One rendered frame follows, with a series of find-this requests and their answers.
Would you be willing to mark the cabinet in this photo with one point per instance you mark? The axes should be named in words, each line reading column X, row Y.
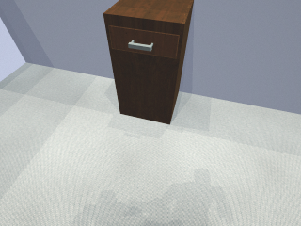
column 148, row 85

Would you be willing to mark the drawer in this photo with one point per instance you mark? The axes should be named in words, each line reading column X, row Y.
column 164, row 44

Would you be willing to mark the handle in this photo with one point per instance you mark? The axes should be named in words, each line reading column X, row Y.
column 139, row 46

